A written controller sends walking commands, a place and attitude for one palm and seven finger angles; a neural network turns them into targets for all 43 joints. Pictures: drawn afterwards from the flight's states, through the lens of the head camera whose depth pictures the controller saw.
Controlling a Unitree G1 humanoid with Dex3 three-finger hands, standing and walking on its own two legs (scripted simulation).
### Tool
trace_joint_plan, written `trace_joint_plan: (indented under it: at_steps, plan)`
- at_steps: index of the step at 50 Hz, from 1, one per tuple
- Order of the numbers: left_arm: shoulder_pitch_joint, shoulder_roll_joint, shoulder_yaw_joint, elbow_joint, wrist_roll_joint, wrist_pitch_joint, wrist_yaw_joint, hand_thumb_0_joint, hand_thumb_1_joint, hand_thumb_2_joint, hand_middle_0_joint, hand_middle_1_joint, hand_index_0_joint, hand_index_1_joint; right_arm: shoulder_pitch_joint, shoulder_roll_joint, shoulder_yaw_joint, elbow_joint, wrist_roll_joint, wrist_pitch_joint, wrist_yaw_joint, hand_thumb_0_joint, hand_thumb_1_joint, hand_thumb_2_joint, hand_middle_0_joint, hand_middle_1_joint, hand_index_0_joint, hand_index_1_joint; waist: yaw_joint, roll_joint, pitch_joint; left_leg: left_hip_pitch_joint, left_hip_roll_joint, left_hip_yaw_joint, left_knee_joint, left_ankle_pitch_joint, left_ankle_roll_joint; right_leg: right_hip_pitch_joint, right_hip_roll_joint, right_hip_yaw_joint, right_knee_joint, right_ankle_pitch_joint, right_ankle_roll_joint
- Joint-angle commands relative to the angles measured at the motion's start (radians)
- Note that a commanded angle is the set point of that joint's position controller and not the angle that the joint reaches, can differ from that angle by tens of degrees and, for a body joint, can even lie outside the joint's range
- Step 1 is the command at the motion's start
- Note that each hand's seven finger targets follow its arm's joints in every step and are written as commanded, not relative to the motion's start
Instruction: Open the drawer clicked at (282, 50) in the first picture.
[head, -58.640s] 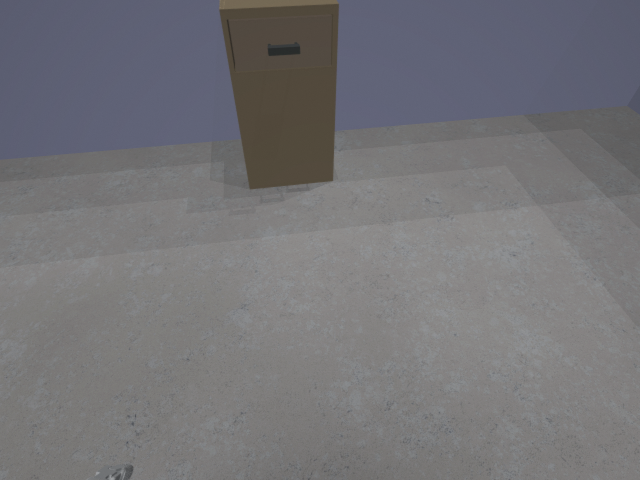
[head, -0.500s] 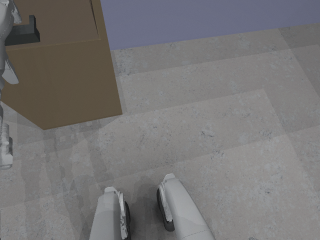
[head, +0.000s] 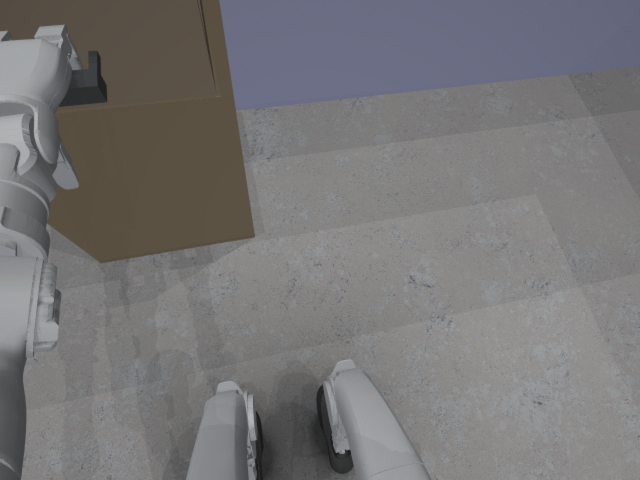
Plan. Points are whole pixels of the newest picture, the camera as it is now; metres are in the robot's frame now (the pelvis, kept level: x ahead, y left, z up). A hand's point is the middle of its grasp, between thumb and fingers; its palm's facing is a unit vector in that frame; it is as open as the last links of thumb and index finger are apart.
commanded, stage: lift the hand off the handle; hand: left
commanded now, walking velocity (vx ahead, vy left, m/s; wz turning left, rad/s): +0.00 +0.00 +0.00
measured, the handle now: (49, 76) +0.62 +0.25 +0.04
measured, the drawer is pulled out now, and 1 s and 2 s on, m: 0.00 0.00 0.00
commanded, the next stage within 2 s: none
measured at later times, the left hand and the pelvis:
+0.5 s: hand (58, 108) +0.57 +0.24 +0.03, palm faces -0.10 -0.02 -0.99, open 13.2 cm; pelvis +0.04 +0.00 +0.04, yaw +0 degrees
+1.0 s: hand (34, 90) +0.57 +0.25 +0.06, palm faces -0.07 -0.03 -1.00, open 13.2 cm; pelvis +0.08 +0.01 +0.07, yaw +0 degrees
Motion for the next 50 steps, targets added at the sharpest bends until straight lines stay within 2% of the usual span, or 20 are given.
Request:
trace_joint_plan:
  at_steps: [1,3,4,6,7,10,13,14,16,19,25,26,27,30,34,36,40,43,47,50]
  plan:
    - [-0.423,0.284,0.076,-0.193,0.001,-0.043,0.041,0.000,-0.500,0.300,-0.300,-1.200,-0.300,-1.200,0.205,-0.181,-0.072,-0.006,-0.005,-0.029,-0.021,0.000,-0.900,-0.900,0.200,0.300,0.200,0.300,-0.029,0.069,-0.441,0.241,-0.005,-0.007,-0.202,-0.124,0.045,0.324,0.005,0.022,-0.207,-0.138,-0.005]
    - [-0.447,0.339,0.129,-0.282,0.010,-0.090,0.071,0.000,-0.500,0.300,-0.300,-1.200,-0.300,-1.200,0.208,-0.182,-0.082,0.001,-0.015,-0.037,-0.021,0.000,-0.900,-0.900,0.200,0.300,0.200,0.300,-0.006,0.126,-0.528,0.301,-0.002,-0.015,-0.195,-0.059,0.040,0.331,0.007,0.022,-0.188,-0.091,-0.012]
    - [-0.417,0.321,0.122,-0.277,0.012,-0.102,0.088,0.000,-0.500,0.300,-0.300,-1.200,-0.300,-1.200,0.209,-0.178,-0.085,-0.002,-0.018,-0.041,-0.019,0.000,-0.900,-0.900,0.200,0.300,0.200,0.300,-0.004,0.143,-0.550,0.319,-0.006,-0.016,-0.190,-0.026,0.040,0.335,0.008,0.021,-0.187,-0.069,-0.013]
    - [-0.385,0.334,0.148,-0.256,0.017,-0.103,0.124,0.000,-0.500,0.300,-0.300,-1.200,-0.300,-1.200,0.215,-0.183,-0.087,0.011,-0.023,-0.037,-0.014,0.000,-0.900,-0.900,0.200,0.300,0.200,0.300,0.001,0.119,-0.532,0.320,-0.002,-0.019,-0.187,0.025,0.037,0.336,0.010,0.016,-0.182,-0.037,-0.014]
    - [-0.384,0.333,0.155,-0.265,0.016,-0.098,0.142,0.000,-0.500,0.300,-0.300,-1.200,-0.300,-1.200,0.217,-0.185,-0.091,0.015,-0.027,-0.036,-0.007,0.000,-0.900,-0.900,0.200,0.300,0.200,0.300,0.009,0.161,-0.568,0.348,-0.002,-0.016,-0.184,0.071,0.034,0.344,0.011,0.015,-0.179,-0.004,-0.016]
    - [-0.395,0.306,0.150,-0.229,0.012,-0.050,0.195,0.000,-0.500,0.300,-0.300,-1.200,-0.300,-1.200,0.235,-0.194,-0.102,0.043,-0.028,-0.018,0.007,0.000,-0.900,-0.900,0.200,0.300,0.200,0.300,-0.011,0.122,-0.554,0.396,0.002,-0.023,-0.192,0.133,0.030,0.332,0.015,0.004,-0.194,0.039,-0.013]
    - [-0.441,0.325,0.168,-0.292,0.011,-0.007,0.225,0.000,-0.500,0.300,-0.300,-1.200,-0.300,-1.200,0.238,-0.197,-0.107,0.057,-0.035,-0.001,0.018,0.000,-0.900,-0.900,0.200,0.300,0.200,0.300,0.008,0.191,-0.654,0.509,0.001,-0.022,-0.214,0.231,0.021,0.381,0.016,0.000,-0.206,0.107,-0.016]
    - [-0.423,0.331,0.171,-0.277,0.013,0.011,0.228,0.000,-0.500,0.300,-0.300,-1.200,-0.300,-1.200,0.240,-0.198,-0.107,0.059,-0.034,0.006,0.020,0.000,-0.900,-0.900,0.200,0.300,0.200,0.300,0.011,0.175,-0.660,0.531,0.000,-0.027,-0.225,0.248,0.019,0.402,0.017,-0.004,-0.216,0.120,-0.015]
    - [-0.432,0.288,0.141,-0.279,0.005,0.034,0.224,0.000,-0.500,0.300,-0.300,-1.200,-0.300,-1.200,0.231,-0.193,-0.107,0.057,-0.032,0.014,0.020,0.000,-0.900,-0.900,0.200,0.300,0.200,0.300,-0.001,0.167,-0.628,0.556,0.001,-0.023,-0.248,0.247,0.020,0.416,0.019,-0.005,-0.246,0.121,-0.012]
    - [-0.402,0.301,0.151,-0.268,-0.004,0.044,0.208,0.000,-0.500,0.300,-0.300,-1.200,-0.300,-1.200,0.220,-0.190,-0.102,0.059,-0.031,0.022,0.015,0.000,-0.900,-0.900,0.200,0.300,0.200,0.300,0.008,0.153,-0.606,0.575,-0.001,-0.017,-0.275,0.257,0.023,0.467,0.020,0.000,-0.274,0.145,-0.011]
    - [-0.324,0.231,0.135,-0.318,-0.012,-0.030,0.180,0.000,-0.500,0.300,-0.300,-1.200,-0.300,-1.200,0.201,-0.172,-0.111,0.047,-0.035,0.014,0.008,0.000,-0.900,-0.900,0.200,0.300,0.200,0.300,0.026,0.150,-0.572,0.629,-0.001,-0.009,-0.300,0.306,0.022,0.502,0.021,0.002,-0.306,0.187,-0.014]
    - [-0.315,0.224,0.134,-0.312,-0.007,-0.039,0.182,0.000,-0.500,0.300,-0.300,-1.200,-0.300,-1.200,0.204,-0.171,-0.114,0.050,-0.036,0.013,0.008,0.000,-0.900,-0.900,0.200,0.300,0.200,0.300,0.021,0.124,-0.555,0.622,0.001,-0.007,-0.301,0.309,0.023,0.507,0.021,0.003,-0.309,0.195,-0.013]
    - [-0.274,0.226,0.143,-0.287,-0.007,-0.042,0.183,0.000,-0.500,0.300,-0.300,-1.200,-0.300,-1.200,0.202,-0.174,-0.114,0.049,-0.036,0.015,0.010,0.000,-0.900,-0.900,0.200,0.300,0.200,0.300,0.034,0.109,-0.535,0.605,-0.002,-0.006,-0.307,0.303,0.023,0.519,0.021,0.003,-0.311,0.192,-0.014]
    - [-0.267,0.192,0.121,-0.264,-0.004,-0.049,0.191,0.000,-0.500,0.300,-0.300,-1.200,-0.300,-1.200,0.203,-0.172,-0.120,0.053,-0.035,0.017,0.013,0.000,-0.900,-0.900,0.200,0.300,0.200,0.300,0.022,0.086,-0.481,0.586,-0.002,0.005,-0.314,0.297,0.024,0.517,0.020,0.009,-0.327,0.202,-0.013]
    - [-0.255,0.235,0.168,-0.332,-0.005,-0.062,0.208,0.000,-0.500,0.300,-0.300,-1.200,-0.300,-1.200,0.211,-0.173,-0.132,0.053,-0.041,0.026,0.019,0.000,-0.900,-0.900,0.200,0.300,0.200,0.300,0.051,0.112,-0.583,0.654,-0.005,0.010,-0.316,0.388,0.020,0.584,0.021,0.014,-0.322,0.287,-0.012]
    - [-0.259,0.223,0.166,-0.363,-0.005,-0.064,0.214,0.000,-0.500,0.300,-0.300,-1.200,-0.300,-1.200,0.208,-0.172,-0.138,0.055,-0.042,0.031,0.022,0.000,-0.900,-0.900,0.200,0.300,0.200,0.300,0.054,0.116,-0.602,0.680,-0.005,0.009,-0.318,0.418,0.018,0.595,0.022,0.013,-0.324,0.307,-0.013]
    - [-0.254,0.232,0.173,-0.362,-0.009,-0.046,0.221,0.000,-0.500,0.300,-0.300,-1.200,-0.300,-1.200,0.202,-0.175,-0.138,0.066,-0.040,0.043,0.024,0.000,-0.900,-0.900,0.200,0.300,0.200,0.300,0.055,0.109,-0.563,0.688,-0.004,0.014,-0.339,0.441,0.016,0.623,0.021,0.013,-0.340,0.339,-0.013]
    - [-0.255,0.240,0.189,-0.426,-0.012,-0.049,0.221,0.000,-0.500,0.300,-0.300,-1.200,-0.300,-1.200,0.197,-0.173,-0.145,0.062,-0.042,0.048,0.026,0.000,-0.900,-0.900,0.200,0.300,0.200,0.300,0.071,0.149,-0.632,0.770,-0.003,0.013,-0.344,0.523,0.010,0.642,0.024,0.010,-0.340,0.380,-0.016]
    - [-0.229,0.200,0.161,-0.389,-0.015,-0.034,0.217,0.000,-0.500,0.300,-0.300,-1.200,-0.300,-1.200,0.191,-0.174,-0.146,0.065,-0.037,0.054,0.025,0.000,-0.900,-0.900,0.200,0.300,0.200,0.300,0.062,0.123,-0.544,0.764,-0.001,0.016,-0.376,0.487,0.010,0.643,0.024,0.007,-0.374,0.352,-0.013]
    - [-0.234,0.198,0.153,-0.379,-0.016,-0.030,0.207,0.000,-0.500,0.300,-0.300,-1.200,-0.300,-1.200,0.191,-0.175,-0.146,0.065,-0.034,0.058,0.020,0.000,-0.900,-0.900,0.200,0.300,0.200,0.300,0.057,0.108,-0.538,0.781,-0.002,0.016,-0.388,0.490,0.011,0.654,0.025,0.009,-0.386,0.356,-0.014]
